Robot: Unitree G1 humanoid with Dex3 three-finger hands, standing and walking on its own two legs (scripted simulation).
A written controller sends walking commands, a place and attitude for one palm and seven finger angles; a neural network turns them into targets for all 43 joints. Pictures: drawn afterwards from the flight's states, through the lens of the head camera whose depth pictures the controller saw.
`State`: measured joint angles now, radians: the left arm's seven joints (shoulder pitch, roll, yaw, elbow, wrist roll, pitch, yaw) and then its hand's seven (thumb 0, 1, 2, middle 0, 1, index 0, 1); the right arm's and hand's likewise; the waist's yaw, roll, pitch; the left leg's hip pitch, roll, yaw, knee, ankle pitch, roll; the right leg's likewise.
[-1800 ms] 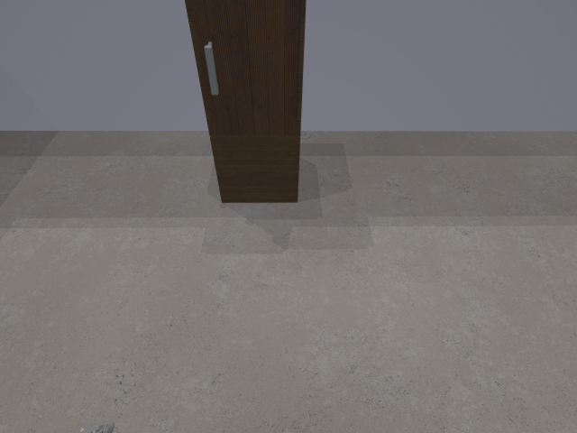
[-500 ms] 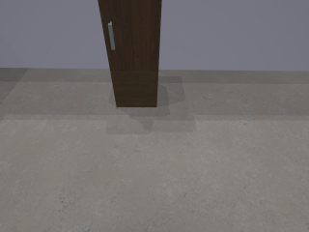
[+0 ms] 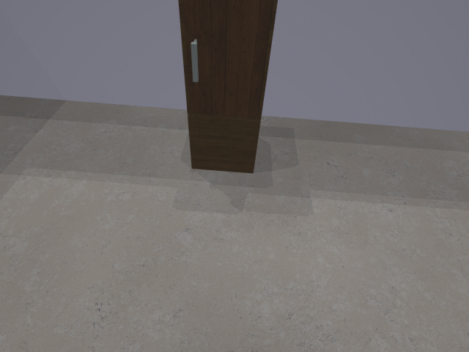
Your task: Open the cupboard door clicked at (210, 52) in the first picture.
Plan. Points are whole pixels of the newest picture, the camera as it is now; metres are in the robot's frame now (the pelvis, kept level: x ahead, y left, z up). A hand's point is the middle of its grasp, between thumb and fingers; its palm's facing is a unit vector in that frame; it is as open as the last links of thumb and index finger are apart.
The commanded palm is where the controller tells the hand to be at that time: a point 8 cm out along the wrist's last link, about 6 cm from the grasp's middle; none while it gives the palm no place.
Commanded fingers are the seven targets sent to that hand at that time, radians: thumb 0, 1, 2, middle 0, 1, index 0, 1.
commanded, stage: walk to a spot facing it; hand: left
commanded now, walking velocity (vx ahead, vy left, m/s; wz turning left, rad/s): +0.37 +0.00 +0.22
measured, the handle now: (195, 60) +1.23 +0.24 -0.06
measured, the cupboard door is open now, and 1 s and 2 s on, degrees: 0 0 0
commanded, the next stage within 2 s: turn to face it in 0.66 s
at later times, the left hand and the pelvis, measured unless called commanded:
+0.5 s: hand (165, 280) +0.31 +0.18 -0.18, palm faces +0.01 -0.98 -0.19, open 7.4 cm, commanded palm none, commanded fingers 0.00 0.90 0.90 -0.20 -0.30 -0.20 -0.30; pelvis +0.20 -0.01 -0.02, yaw +3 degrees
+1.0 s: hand (152, 284) +0.31 +0.21 -0.20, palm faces +0.26 -0.95 -0.17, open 7.4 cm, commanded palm none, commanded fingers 0.00 0.90 0.90 -0.20 -0.30 -0.20 -0.30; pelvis +0.39 +0.04 -0.01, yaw +10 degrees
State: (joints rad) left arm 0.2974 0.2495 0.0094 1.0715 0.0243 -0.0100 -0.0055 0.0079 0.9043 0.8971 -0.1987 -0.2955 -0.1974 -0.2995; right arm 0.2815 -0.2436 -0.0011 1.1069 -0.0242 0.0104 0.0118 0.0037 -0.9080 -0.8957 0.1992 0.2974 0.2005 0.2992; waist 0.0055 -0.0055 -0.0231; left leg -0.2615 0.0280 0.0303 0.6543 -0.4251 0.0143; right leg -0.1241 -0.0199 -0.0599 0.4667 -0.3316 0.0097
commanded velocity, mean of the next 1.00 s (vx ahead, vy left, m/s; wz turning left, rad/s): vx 0.24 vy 0.00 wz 0.10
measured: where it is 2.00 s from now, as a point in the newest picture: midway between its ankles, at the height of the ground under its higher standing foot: (230, 295)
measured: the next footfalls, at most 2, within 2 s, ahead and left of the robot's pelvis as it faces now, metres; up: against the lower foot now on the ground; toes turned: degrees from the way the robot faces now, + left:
right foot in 0.50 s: +0.37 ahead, -0.12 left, +0.00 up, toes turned -5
left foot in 0.90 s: +0.47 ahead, +0.15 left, +0.00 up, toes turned +8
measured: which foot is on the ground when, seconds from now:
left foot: down 0.00-0.52, up 0.54-0.88, down 0.90-1.00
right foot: down 0.00-0.06, up 0.08-0.48, down 0.50-0.92, up 0.94-1.00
